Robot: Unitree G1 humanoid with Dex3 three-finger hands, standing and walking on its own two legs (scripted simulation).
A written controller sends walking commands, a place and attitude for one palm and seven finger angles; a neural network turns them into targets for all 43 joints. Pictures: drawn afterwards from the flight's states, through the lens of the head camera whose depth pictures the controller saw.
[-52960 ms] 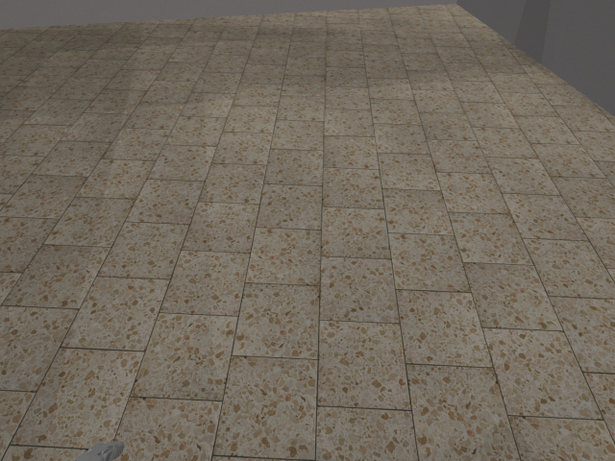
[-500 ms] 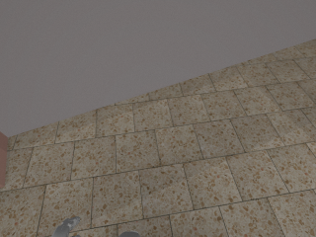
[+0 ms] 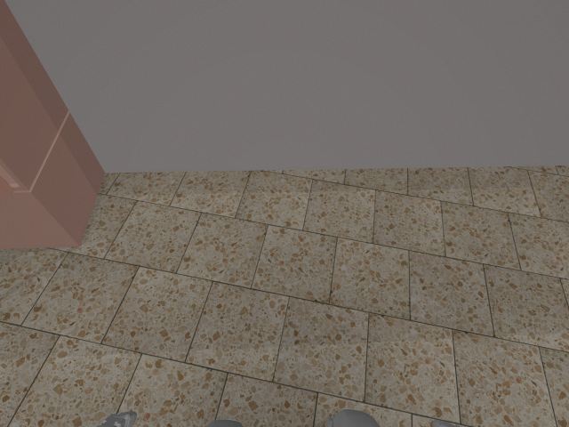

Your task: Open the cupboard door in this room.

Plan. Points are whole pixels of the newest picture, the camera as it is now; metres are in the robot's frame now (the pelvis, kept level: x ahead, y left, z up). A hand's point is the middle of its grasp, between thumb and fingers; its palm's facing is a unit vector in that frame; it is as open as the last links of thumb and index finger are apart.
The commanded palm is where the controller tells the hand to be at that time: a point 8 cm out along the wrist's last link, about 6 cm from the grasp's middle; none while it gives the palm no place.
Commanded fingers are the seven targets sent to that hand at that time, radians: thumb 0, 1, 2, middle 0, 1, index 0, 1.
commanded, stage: turn to face it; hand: left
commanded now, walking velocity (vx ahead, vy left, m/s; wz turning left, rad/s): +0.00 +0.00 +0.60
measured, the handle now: out of the picture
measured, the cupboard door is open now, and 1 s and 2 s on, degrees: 46 46 46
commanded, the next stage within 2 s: take the last steps up to it in 1.34 s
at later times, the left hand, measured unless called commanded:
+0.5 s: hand out of the picture -0.02 +0.18 -0.18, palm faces +0.36 -0.91 -0.21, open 7.3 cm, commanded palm none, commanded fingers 0.00 0.90 0.90 -0.20 -0.30 -0.20 -0.30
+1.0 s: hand out of the picture -0.01 +0.16 -0.15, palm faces +0.58 -0.77 -0.26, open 7.3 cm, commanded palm none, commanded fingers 0.00 0.90 0.90 -0.20 -0.30 -0.20 -0.30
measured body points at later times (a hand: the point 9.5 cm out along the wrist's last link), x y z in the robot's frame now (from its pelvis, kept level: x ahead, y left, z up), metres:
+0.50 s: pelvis +0.00 -0.02 -0.01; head +0.05 +0.02 +0.44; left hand -0.04 +0.23 -0.17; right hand +0.21 -0.22 -0.13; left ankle -0.02 +0.09 -0.74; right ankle +0.01 -0.15 -0.72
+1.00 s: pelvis +0.03 -0.05 +0.01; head +0.07 -0.04 +0.45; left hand -0.05 +0.20 -0.13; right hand +0.24 -0.22 -0.14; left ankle -0.05 +0.05 -0.67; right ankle +0.09 -0.16 -0.73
